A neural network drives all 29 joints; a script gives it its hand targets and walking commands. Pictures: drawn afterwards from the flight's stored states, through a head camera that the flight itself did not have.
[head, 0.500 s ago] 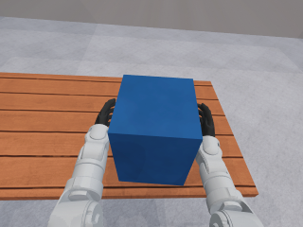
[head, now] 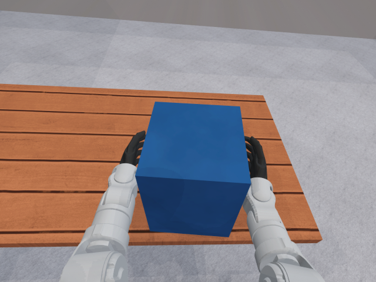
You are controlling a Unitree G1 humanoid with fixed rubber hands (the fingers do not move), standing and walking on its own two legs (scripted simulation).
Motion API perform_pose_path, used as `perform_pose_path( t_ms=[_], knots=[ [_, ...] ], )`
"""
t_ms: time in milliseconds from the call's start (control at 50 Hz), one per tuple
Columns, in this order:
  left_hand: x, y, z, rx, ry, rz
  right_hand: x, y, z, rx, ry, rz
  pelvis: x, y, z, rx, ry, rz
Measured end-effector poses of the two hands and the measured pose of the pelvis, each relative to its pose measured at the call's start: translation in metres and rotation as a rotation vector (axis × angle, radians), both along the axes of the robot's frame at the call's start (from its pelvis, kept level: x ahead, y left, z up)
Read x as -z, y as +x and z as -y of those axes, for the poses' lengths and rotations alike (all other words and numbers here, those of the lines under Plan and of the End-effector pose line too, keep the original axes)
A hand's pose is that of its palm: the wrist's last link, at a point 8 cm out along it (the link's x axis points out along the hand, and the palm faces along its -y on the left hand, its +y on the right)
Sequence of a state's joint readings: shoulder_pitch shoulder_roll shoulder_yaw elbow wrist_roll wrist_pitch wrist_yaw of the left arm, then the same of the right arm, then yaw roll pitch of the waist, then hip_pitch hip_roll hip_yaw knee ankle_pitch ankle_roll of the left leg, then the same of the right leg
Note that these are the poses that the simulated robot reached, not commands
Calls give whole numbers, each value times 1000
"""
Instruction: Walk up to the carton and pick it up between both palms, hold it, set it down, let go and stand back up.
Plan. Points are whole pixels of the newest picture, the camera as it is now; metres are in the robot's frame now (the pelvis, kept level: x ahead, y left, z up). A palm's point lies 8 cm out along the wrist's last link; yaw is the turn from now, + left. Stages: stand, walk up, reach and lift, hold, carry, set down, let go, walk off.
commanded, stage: set down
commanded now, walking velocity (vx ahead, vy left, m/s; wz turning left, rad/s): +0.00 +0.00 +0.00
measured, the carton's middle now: (193, 171) +0.36 -0.02 +0.01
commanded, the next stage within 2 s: none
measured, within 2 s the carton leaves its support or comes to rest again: rests again in 0.10 s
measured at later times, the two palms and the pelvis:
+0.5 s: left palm (133, 165) +0.37 +0.12 +0.03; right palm (257, 178) +0.33 -0.17 +0.03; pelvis +0.00 +0.00 +0.00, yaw +0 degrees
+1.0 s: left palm (134, 166) +0.37 +0.12 +0.02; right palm (255, 181) +0.34 -0.17 +0.01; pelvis +0.00 +0.00 +0.00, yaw +0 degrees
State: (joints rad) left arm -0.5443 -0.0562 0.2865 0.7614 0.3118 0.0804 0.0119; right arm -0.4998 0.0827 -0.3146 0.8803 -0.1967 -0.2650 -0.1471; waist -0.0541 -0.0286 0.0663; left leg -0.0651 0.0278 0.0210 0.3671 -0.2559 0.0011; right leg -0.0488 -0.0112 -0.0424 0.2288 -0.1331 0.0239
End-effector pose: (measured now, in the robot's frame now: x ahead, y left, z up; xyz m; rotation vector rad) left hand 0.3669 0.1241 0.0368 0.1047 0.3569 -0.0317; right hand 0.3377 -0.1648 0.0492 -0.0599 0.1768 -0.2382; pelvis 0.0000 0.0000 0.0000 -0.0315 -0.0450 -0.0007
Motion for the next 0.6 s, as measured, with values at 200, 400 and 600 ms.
perform_pose_path(
  t_ms=[200, 400, 600],
  knots=[
    [7, 2, 3, 0, -6, 34, 8, 1, 2, 5, -3, 12, 0, 2, 0, 1, 0, -24],
    [10, 3, 7, -2, -27, 59, 16, -4, 6, 22, 2, 5, 0, 3, 0, 1, 0, -35],
    [12, 1, 7, -11, -46, 70, 18, -6, 6, 25, 1, 9, 0, 2, 1, 1, 1, -41]
  ],
)
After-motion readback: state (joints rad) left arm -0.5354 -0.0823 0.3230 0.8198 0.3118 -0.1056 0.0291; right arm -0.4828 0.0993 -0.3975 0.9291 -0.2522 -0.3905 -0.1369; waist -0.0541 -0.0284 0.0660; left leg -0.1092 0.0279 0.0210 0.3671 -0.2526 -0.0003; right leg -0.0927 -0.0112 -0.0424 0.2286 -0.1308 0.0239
